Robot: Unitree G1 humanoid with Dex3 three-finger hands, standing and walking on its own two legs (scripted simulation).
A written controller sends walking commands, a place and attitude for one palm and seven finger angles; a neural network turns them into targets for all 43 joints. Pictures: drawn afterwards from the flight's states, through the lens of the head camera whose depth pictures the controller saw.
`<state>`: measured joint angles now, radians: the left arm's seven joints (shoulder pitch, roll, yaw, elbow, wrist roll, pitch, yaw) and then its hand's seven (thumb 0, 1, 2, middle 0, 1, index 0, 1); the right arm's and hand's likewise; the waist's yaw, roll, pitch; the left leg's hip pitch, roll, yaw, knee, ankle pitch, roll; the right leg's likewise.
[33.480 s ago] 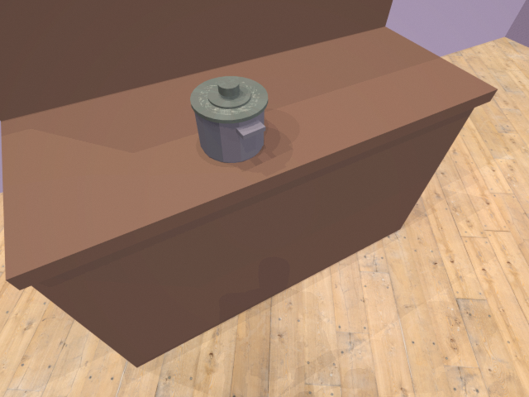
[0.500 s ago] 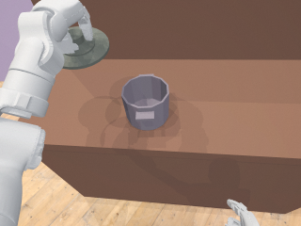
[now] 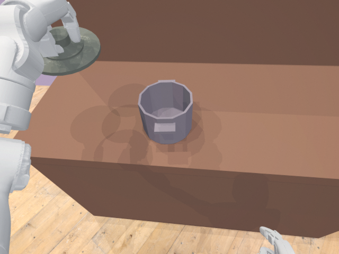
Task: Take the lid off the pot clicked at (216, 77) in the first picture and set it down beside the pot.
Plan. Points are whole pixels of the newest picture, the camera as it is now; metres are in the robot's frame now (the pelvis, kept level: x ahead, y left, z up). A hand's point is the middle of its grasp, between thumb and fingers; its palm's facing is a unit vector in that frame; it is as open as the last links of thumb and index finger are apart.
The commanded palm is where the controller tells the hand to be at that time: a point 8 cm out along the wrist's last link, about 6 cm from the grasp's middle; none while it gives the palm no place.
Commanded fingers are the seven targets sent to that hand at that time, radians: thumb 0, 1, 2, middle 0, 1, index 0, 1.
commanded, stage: move the lid sideways beside the pot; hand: left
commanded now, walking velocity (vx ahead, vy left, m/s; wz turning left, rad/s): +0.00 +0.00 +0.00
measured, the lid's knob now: (58, 38) +0.49 +0.24 +0.26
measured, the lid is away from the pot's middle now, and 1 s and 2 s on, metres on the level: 0.22 0.24 0.22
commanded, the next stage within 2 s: lower the lid onto the table in 0.24 s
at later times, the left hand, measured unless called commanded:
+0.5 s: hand (44, 40) +0.47 +0.26 +0.27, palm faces -0.17 -0.02 -0.99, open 6.8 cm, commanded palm +0.44 +0.25 +0.33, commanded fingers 0.00 0.63 1.07 -0.91 -0.94 -0.94 -0.94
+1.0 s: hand (52, 62) +0.45 +0.26 +0.23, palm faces -0.21 -0.01 -0.98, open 6.8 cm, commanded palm +0.43 +0.25 +0.30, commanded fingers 0.00 0.63 1.07 -0.91 -0.94 -0.94 -0.94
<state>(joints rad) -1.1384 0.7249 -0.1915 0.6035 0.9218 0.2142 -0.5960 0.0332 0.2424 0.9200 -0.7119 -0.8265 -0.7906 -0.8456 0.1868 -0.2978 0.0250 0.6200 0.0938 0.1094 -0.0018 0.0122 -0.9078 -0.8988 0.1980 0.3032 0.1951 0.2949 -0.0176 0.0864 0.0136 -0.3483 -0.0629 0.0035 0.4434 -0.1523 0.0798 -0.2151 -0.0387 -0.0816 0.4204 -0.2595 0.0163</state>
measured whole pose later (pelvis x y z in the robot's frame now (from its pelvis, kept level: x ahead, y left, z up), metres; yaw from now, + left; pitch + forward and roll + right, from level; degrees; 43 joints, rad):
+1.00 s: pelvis +0.00 +0.01 +0.00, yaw +0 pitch +4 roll -2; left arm -1.03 0.72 -0.16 0.60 0.91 0.18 -0.58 0.04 0.25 0.92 -0.71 -0.83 -0.79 -0.85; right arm 0.20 -0.30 0.01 0.62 0.09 0.12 0.01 0.01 -0.91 -0.90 0.20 0.30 0.20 0.29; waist -0.03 0.08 0.02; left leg -0.37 -0.07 0.00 0.46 -0.16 0.09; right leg -0.22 -0.04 -0.08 0.40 -0.25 0.02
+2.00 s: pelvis +0.01 -0.01 +0.00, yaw +0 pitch +4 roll -2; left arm -0.92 0.70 -0.13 0.70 0.89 0.09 -0.53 0.04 0.25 0.92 -0.70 -0.82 -0.79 -0.85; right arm 0.21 -0.30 0.00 0.62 0.09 0.13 0.00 0.01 -0.91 -0.90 0.20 0.30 0.20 0.29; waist -0.05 0.07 0.02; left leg -0.37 -0.04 -0.01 0.49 -0.19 0.07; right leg -0.22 -0.01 -0.08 0.41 -0.27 0.01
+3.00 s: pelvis +0.01 +0.01 +0.00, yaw -1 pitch +7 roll -2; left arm -0.85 0.69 -0.11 0.86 0.91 -0.05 -0.45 0.04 0.26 0.91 -0.69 -0.82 -0.79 -0.85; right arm 0.25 -0.29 -0.01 0.64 0.08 0.15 -0.01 0.01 -0.91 -0.90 0.20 0.30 0.20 0.30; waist -0.07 0.05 0.01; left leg -0.44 -0.05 0.01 0.53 -0.21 0.09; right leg -0.28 -0.02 -0.06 0.44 -0.28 0.02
